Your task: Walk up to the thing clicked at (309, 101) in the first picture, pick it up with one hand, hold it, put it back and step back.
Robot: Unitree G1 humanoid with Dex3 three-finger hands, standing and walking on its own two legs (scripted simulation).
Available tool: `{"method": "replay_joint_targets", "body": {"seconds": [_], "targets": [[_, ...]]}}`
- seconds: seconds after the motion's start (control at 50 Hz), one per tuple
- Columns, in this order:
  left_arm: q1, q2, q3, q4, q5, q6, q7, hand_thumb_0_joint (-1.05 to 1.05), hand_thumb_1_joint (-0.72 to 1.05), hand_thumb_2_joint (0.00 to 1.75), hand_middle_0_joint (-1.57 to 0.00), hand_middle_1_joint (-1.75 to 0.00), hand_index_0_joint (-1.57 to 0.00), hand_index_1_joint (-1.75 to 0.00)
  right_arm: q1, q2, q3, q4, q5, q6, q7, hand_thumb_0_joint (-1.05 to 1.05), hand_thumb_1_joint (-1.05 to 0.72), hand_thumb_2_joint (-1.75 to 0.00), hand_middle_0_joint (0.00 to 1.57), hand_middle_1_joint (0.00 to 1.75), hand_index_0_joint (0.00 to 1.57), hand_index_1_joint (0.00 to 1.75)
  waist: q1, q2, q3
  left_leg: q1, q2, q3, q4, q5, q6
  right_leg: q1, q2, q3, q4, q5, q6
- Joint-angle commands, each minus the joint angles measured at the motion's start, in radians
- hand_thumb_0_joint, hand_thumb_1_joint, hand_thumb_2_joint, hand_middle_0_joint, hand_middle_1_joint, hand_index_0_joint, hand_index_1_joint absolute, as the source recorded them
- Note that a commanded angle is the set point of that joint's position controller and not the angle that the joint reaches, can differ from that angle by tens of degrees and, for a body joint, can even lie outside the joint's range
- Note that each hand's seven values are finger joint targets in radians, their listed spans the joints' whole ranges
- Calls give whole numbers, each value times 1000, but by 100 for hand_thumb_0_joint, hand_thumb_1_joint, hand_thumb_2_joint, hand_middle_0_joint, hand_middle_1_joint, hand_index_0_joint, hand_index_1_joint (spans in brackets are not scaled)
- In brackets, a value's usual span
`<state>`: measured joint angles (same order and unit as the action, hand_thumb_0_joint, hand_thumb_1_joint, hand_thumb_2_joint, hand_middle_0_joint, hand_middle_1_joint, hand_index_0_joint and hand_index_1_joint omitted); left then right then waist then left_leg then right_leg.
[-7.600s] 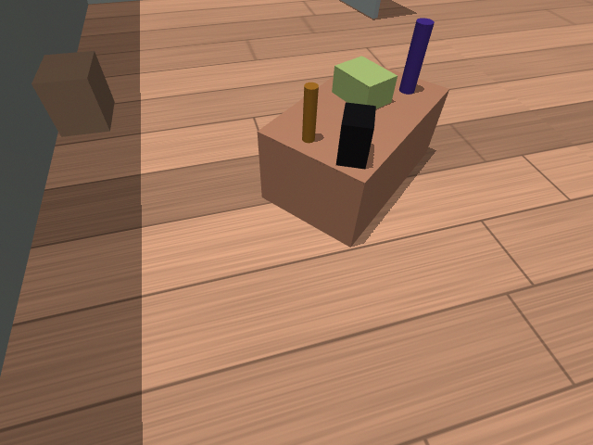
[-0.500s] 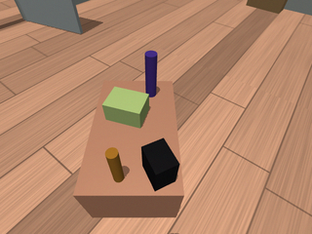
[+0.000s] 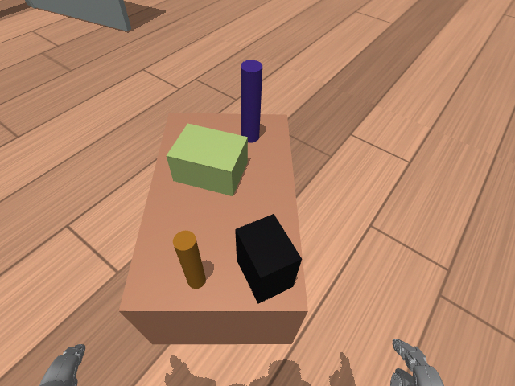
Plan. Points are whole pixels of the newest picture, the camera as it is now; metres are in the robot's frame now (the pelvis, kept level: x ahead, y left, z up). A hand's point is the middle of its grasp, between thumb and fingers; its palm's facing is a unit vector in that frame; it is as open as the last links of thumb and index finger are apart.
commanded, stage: go down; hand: left
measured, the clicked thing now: (191, 262) +0.43 +0.16 -0.27
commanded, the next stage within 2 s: none
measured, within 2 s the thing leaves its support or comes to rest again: neither
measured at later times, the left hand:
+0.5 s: hand out of the picture +0.14 +0.26 -0.12, palm faces +0.04 -0.95 -0.32, open 17.3 cm
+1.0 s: hand out of the picture +0.15 +0.28 -0.11, palm faces +0.10 -0.94 -0.32, open 17.3 cm
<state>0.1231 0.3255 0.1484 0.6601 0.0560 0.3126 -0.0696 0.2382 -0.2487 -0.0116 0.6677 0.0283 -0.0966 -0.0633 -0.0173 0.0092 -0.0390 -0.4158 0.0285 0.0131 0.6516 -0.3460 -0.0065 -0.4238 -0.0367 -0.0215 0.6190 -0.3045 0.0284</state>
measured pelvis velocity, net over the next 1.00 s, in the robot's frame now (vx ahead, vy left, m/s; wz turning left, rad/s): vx -0.01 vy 0.00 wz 0.03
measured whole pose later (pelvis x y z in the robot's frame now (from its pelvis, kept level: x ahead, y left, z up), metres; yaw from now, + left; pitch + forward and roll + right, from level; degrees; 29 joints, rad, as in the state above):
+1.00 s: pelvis -0.01 +0.00 -0.05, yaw +2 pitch +11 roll -3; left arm 0.31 0.41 0.22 0.13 -0.02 0.54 -0.14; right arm 0.28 -0.24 0.02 0.59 0.02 -0.26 -0.20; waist -0.02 0.03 -0.15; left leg -0.72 0.04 -0.05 1.03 -0.50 -0.01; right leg -0.69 -0.03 -0.07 0.96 -0.45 0.02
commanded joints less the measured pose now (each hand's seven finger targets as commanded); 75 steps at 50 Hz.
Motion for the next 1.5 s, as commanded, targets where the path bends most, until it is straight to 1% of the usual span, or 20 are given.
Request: {"method": "replay_joint_targets", "body": {"seconds": [0.0,0.12,0.26,0.38,0.46,0.58,0.68,0.76,0.78,0.86,1.02,1.06,1.12,1.14,1.18,1.22,1.24,1.38,1.42,1.48], "targets": [[-25,229,71,-230,14,-3,5,0,-53,3,-8,-5,-8,-5,-9,-159,-53,-136,-2,-63,-28,0,-87,-89,20,30,20,30,-12,52,-194,52,-23,-1,-21,326,0,68,43,-29,-3,252,-39],[38,222,68,-361,5,57,-15,0,-50,4,-8,-3,-7,-4,-23,-142,-42,-164,-7,-78,-46,0,-86,-89,20,30,20,30,-11,69,-211,-1,-24,-10,43,323,2,26,41,-35,44,245,-35],[119,217,67,-469,-7,120,-26,0,-52,4,-8,-4,-7,-4,-37,-144,-44,-203,-7,-96,-62,0,-86,-89,20,30,20,30,-9,72,-201,-75,-17,-32,85,238,0,-59,46,-47,99,145,-37],[160,233,91,-584,-20,151,-20,0,-52,5,-8,-4,-6,-5,-37,-135,-40,-239,-5,-122,-83,0,-87,-89,20,30,20,30,-4,67,-211,-142,-22,-36,130,127,7,-121,42,-43,136,61,-33],[180,254,112,-651,-26,166,-18,0,-51,6,-8,-5,-6,-6,-24,-135,-38,-251,-4,-138,-99,0,-87,-89,20,30,20,30,-7,63,-246,-155,-21,-39,166,151,9,-130,43,-42,167,83,-32],[236,246,115,-676,-36,191,-25,0,-50,7,-7,-4,-6,-5,-11,-136,-40,-247,-6,-158,-115,0,-87,-89,20,30,20,30,-10,69,-246,-171,-19,-46,190,154,6,-151,43,-44,193,79,-32],[236,265,139,-716,-44,202,-29,0,-51,5,-7,-3,-6,-4,-18,-122,-26,-259,-4,-177,-126,0,-87,-89,20,30,20,30,-2,78,-228,-198,-27,-45,195,87,10,-169,44,-42,184,26,-30],[261,249,128,-707,-49,212,-43,0,-54,5,-7,-3,-6,-4,-12,-133,-36,-246,-7,-185,-128,0,-87,-89,20,30,20,30,-10,75,-204,-207,-24,-52,194,82,8,-188,47,-49,189,18,-29],[231,280,153,-745,-51,208,-41,0,-53,5,-7,-3,-6,-4,-17,-125,-27,-259,-5,-190,-130,0,-87,-89,20,30,20,30,-1,82,-219,-210,-25,-51,196,78,9,-181,47,-48,188,14,-30],[166,292,158,-722,-52,197,-48,0,-54,5,-7,-3,-5,-4,-4,-136,-32,-235,-7,-205,-138,0,-87,-89,20,30,20,30,-26,75,-212,-206,-23,-54,196,42,12,-196,47,-43,187,-8,-28],[-162,418,229,-698,-87,109,-79,0,-52,7,-7,-2,-4,-4,-2,-150,-13,-183,-4,-249,-160,0,-88,-90,20,30,20,30,-44,112,-216,-195,-23,-58,176,-25,11,-194,40,-27,171,-47,-27],[-141,436,260,-551,-94,102,-101,0,-53,6,-7,-2,-5,-4,13,-165,-18,-142,-5,-245,-158,0,-89,-90,20,30,20,30,-35,123,-206,-185,-19,-67,163,-8,8,-190,43,-32,172,-40,-30],[-270,433,249,-512,-111,70,-144,0,-55,4,-8,-2,-5,-4,-3,-164,-13,-146,-6,-250,-153,0,-90,-90,20,30,20,30,-34,134,-245,-162,-21,-68,161,65,8,-154,45,-40,172,21,-33],[-249,459,280,-455,-111,68,-158,0,-53,4,-8,-2,-5,-4,14,-173,-19,-131,-6,-248,-151,0,-90,-90,20,30,20,30,-27,122,-274,-143,-20,-70,163,110,7,-132,47,-42,177,53,-34],[-264,463,290,-370,-114,55,-189,0,-53,3,-8,-2,-5,-4,28,-167,-16,-122,-8,-241,-146,0,-91,-90,20,30,20,30,-27,86,-281,-150,-25,-57,180,168,12,-113,43,-37,167,111,-33],[-297,482,311,-318,-118,37,-213,0,-55,3,-8,-2,-5,-4,34,-170,-16,-118,-10,-238,-141,0,-91,-90,20,30,20,30,-20,80,-273,-155,-26,-53,178,192,13,-104,44,-37,165,131,-32],[-321,471,298,-259,-117,28,-229,0,-56,3,-8,-1,-5,-3,60,-174,-21,-84,-11,-232,-136,0,-91,-90,20,30,20,30,-26,86,-241,-166,-23,-52,167,163,11,-129,48,-38,165,99,-36],[-465,555,349,-170,-110,-125,-296,0,-59,3,-8,-2,-5,-4,105,-189,-38,-77,-20,-219,-120,0,-90,-90,20,30,20,30,-15,112,-289,-132,-10,-53,152,197,2,-153,54,-41,183,102,-44],[-559,610,387,-204,-115,-172,-302,0,-58,3,-8,-2,-5,-4,112,-191,-37,-82,-25,-219,-122,0,-90,-90,20,30,20,30,-15,107,-323,-128,-16,-41,167,199,10,-129,47,-29,177,124,-39],[-615,596,370,-104,-115,-225,-327,0,-57,3,-8,0,-5,-3,141,-197,-37,-49,-30,-212,-121,0,-90,-90,20,30,20,30,-31,114,-302,-139,-16,-37,170,161,13,-165,45,-21,175,98,-41]]}}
